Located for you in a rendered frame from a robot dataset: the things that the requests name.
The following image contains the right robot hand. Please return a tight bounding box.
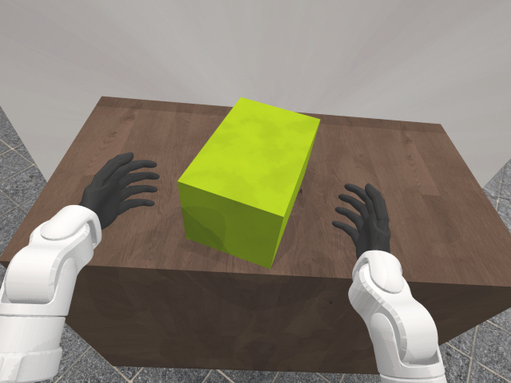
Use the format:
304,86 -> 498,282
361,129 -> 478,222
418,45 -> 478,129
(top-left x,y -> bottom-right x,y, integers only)
332,184 -> 391,259

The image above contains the robot right forearm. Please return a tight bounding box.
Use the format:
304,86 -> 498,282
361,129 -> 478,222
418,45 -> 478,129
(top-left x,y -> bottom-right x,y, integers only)
348,251 -> 447,383

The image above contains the left robot hand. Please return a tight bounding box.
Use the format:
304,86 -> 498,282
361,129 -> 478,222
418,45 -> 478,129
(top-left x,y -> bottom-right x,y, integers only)
78,152 -> 160,229

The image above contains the carton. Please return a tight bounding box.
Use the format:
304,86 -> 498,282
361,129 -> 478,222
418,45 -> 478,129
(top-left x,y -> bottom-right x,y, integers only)
177,97 -> 320,269

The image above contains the pedestal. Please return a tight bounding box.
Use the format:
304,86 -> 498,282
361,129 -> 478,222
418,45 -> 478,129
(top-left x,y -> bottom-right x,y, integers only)
0,97 -> 511,375

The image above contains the robot left forearm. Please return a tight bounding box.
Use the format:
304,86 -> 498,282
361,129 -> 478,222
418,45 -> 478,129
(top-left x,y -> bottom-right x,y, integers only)
0,205 -> 101,383

